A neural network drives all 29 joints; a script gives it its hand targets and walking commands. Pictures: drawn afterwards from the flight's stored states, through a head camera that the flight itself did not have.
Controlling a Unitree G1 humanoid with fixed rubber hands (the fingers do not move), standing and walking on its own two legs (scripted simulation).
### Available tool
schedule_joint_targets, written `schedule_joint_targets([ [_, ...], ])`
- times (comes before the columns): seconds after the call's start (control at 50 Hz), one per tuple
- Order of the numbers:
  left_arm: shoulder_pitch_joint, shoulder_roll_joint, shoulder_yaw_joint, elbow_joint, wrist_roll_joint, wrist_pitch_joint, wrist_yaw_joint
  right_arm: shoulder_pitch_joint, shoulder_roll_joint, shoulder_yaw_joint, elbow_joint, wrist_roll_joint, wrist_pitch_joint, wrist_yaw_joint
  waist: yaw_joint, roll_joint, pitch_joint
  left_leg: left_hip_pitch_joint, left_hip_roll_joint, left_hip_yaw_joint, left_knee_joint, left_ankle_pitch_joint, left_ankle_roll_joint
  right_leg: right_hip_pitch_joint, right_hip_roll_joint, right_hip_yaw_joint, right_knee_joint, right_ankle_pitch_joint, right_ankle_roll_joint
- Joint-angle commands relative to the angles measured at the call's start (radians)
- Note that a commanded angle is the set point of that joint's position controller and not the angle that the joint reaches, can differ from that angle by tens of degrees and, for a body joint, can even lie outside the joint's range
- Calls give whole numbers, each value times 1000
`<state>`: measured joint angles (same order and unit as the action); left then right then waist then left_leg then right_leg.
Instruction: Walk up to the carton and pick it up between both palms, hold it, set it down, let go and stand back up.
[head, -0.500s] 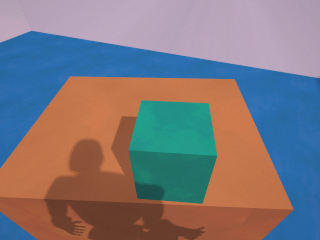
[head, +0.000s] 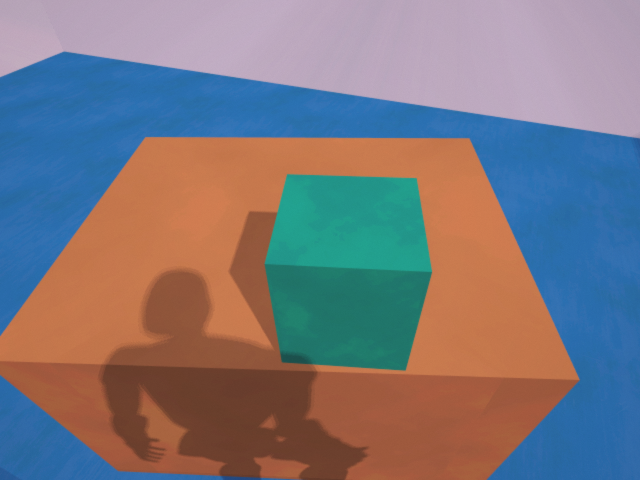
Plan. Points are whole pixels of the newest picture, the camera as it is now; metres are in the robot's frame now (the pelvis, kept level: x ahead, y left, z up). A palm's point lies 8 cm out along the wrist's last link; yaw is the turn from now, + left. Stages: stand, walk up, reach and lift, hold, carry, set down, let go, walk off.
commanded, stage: stand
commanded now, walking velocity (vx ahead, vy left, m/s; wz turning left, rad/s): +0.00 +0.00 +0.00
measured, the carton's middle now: (346, 273) +0.46 -0.01 -0.02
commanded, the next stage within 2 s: none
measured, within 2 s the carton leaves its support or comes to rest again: neither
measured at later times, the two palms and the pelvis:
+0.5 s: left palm out of the picture -0.03 +0.25 -0.13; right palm out of the picture -0.04 -0.26 -0.14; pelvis -0.05 +0.00 +0.00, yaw +0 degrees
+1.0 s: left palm out of the picture -0.20 +0.21 -0.14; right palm out of the picture -0.02 -0.24 -0.14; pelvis -0.09 +0.00 -0.01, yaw +3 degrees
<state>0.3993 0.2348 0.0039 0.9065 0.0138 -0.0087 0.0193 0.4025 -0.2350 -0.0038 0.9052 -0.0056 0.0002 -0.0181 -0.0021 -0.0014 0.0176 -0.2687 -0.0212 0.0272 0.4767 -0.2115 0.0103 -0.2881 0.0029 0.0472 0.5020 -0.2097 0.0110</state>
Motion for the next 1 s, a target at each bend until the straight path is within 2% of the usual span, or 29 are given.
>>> schedule_joint_targets([
  [0.0, 48, 150, 31, -54, -2, -14, 4, 51, -150, -29, -47, -4, -13, -7, 3, 11, 80, -57, 86, -152, -141, -354, 5, -104, -74, 142, -180, -372, -31],
  [0.08, 22, 175, 36, -53, 5, -7, 7, 97, -122, -31, -35, -7, -2, 0, -27, -81, 95, -33, 75, -130, -94, -343, 15, -191, -69, 144, -207, -449, -22],
  [0.14, 24, 145, 28, -54, -3, -3, 5, 105, -146, -36, -19, -8, -4, -3, -24, 2, 91, -75, 99, -184, -149, -371, 22, -131, -42, 114, -139, -345, -13],
  [0.16, 51, 125, 29, -48, -2, -2, 4, 74, -164, -44, -17, -6, -4, -5, 0, 58, 79, -106, 106, -189, -169, -414, 27, -91, -28, 78, -109, -287, -4],
  [0.22, 82, 149, 35, -42, -2, -2, 4, 40, -160, -42, -27, -2, -5, -5, 8, 31, 45, -157, 105, -217, -186, -450, 22, -17, -23, 81, -84, -302, -17],
  [0.3, 94, 160, 41, -39, 8, 14, 6, 29, -164, -46, -22, -9, 13, -6, 17, -14, 120, -179, 64, -163, -128, -460, 6, -120, -45, 127, -151, -458, -26],
  [0.34, 48, 180, 40, -44, 3, 15, 9, 88, -125, -37, -1, -7, 15, -4, -17, -50, 128, -93, 22, -107, -56, -358, 2, -207, -60, 163, -205, -510, -23],
  [0.38, 7, 166, 39, -53, 0, 10, 10, 98, -117, -31, 6, -11, 8, 0, -25, -21, 91, -35, 30, -121, -38, -275, 3, -197, -53, 151, -191, -426, -27],
  [0.44, 19, 176, 55, -57, 2, 25, 7, 76, -167, -56, 4, -18, 13, -1, -18, 25, 75, -80, 45, -161, -98, -452, 7, -215, -3, 98, -127, -502, -22],
  [0.48, 14, 150, 55, -71, 3, 30, 5, 79, -169, -56, -12, -16, 17, -5, -22, 56, 110, -193, 111, -254, -213, -587, 27, -172, 25, 49, -3, -472, -15],
  [0.52, 133, 78, 48, -20, 25, 39, -7, -26, -204, -78, -15, -18, 17, -15, 32, 254, 32, -452, 250, -374, -385, -699, 122, 118, 94, -127, 502, -236, -7],
  [0.54, 248, 54, 51, 32, 34, 46, -14, -178, -249, -97, -40, -34, 19, -25, 101, 313, 34, -570, 294, -350, -425, -701, 143, 215, 72, -169, 655, -238, -27],
  [0.58, 424, 63, 63, 99, 26, 54, -20, -369, -230, -110, -99, -55, 27, -29, 192, 265, -46, -708, 234, -214, -426, -563, 64, 386, 80, -215, 747, -313, -43],
  [0.6, 496, 39, 57, 111, 15, 51, -11, -447, -201, -95, -112, -46, 29, -31, 242, 135, -16, -724, 194, -133, -293, -493, 10, 430, -1, -132, 550, -310, -54],
  [0.62, 508, 21, 45, 122, 7, 39, 3, -489, -141, -62, -94, -29, 34, -28, 280, -51, 78, -641, 100, -65, 43, -388, -31, 336, -79, 30, 161, -300, -72],
  [0.64, 367, 33, 25, 82, 5, 21, 20, -365, -67, -39, -75, -12, 47, -22, 176, -337, 201, -422, -6, -20, 358, -356, -19, -62, -198, 313, -293, -574, -73],
  [0.66, 199, 45, 11, 17, 22, 8, 35, -221, -76, -41, -54, -11, 48, -23, 61, -284, 308, -407, 13, -123, 476, -311, -31, -203, -284, 582, -380, -585, -39],
  [0.68, 94, 46, 8, -25, 28, 3, 42, -46, -30, -31, 7, -16, 54, -15, -48, -145, 329, -421, 34, -165, 502, -287, -27, -171, -270, 517, -293, -467, -30],
  [0.7, 42, 54, -1, -42, 41, 9, 35, 116, 45, -17, 79, -40, 49, -3, -115, 3, 141, -478, -11, -167, 610, -256, -20, 59, -181, 303, -93, -144, 18],
  [0.72, 112, 270, 70, -7, 36, 11, 41, 68, 29, -36, 37, -45, 56, 10, -69, -210, 117, -492, -75, -145, 607, -210, -49, -121, -288, 530, -393, -518, -91],
  [0.74, 77, 327, 88, -5, 35, 5, 38, -50, -47, -44, -9, -71, 52, 5, -17, -382, 258, -448, -2, -178, 680, -121, -51, -345, -318, 830, -611, -942, -126],
  [0.76, 19, 234, 70, -21, 13, -2, 21, -145, -146, -64, -50, -62, 35, 14, -9, -347, 289, -395, 25, -184, 719, -72, -45, -331, -249, 828, -592, -925, -128],
  [0.78, 28, 132, 51, -21, 13, 0, 19, -156, -191, -59, -37, -31, 23, 16, -12, -244, 261, -419, 44, -192, 625, -75, -53, -122, -197, 615, -467, -667, -53],
  [0.8, 17, 107, 47, -26, 25, -6, 34, -100, -167, -53, -14, -5, 21, 19, -39, -154, 195, -482, 47, -181, 545, -88, -47, 70, -194, 444, -356, -443, -40],
  [0.82, 51, 96, 45, -8, 31, -8, 48, -61, -144, -50, 18, -9, 25, 18, -24, -84, 198, -483, 33, -180, 571, -119, -50, 105, -207, 422, -333, -431, -23],
  [0.86, 204, 106, 42, 46, 9, -27, 51, -180, -103, -12, -30, -6, 13, 2, 49, -28, 252, -464, 82, -143, 413, -216, -50, 141, -208, 411, -270, -276, -83],
  [0.88, 227, 116, 48, 62, 10, -22, 41, -214, -90, -13, -38, -3, 7, -2, 69, -25, 239, -458, 71, -119, 404, -238, -44, 158, -205, 360, -228, -317, -119],
  [0.94, 242, 107, 57, 71, 29, -9, 35, -173, -58, 1, -50, 0, -3, 0, 82, -176, 195, -353, 63, -82, 261, -258, -39, 140, -200, 307, -203, -297, -170],
  [0.98, 213, 105, 55, 68, 29, 0, 28, -126, -53, -4, -34, -4, -10, 1, 64, -150, 206, -166, 50, -58, 183, -153, -32, 8, -185, 278, -209, -258, -172],
])
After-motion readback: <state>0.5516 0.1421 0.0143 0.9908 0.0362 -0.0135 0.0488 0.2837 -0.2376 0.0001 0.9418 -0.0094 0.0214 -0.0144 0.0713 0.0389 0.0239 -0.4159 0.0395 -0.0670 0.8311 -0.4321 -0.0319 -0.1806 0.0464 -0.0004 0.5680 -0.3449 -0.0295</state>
